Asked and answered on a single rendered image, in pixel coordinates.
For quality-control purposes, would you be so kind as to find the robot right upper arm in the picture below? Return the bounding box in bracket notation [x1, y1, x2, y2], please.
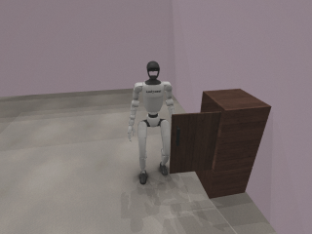
[132, 82, 143, 107]

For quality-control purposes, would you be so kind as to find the robot left thigh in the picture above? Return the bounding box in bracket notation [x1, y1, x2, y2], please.
[160, 118, 171, 157]

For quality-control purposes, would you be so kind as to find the robot right shin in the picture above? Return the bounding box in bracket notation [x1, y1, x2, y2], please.
[138, 154, 146, 173]

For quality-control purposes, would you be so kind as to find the handle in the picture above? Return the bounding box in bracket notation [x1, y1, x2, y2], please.
[175, 126, 180, 146]

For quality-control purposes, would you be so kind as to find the robot left upper arm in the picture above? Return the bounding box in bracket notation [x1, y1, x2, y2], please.
[163, 81, 174, 106]

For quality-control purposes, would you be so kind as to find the left robot forearm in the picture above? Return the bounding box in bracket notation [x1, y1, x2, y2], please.
[168, 101, 176, 121]

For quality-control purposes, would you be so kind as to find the right robot hand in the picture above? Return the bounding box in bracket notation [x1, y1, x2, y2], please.
[128, 125, 136, 142]

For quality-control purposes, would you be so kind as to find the right robot forearm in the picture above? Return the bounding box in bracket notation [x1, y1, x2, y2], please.
[128, 100, 137, 126]

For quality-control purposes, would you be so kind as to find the cupboard door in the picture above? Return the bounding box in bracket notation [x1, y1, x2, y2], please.
[169, 111, 222, 174]

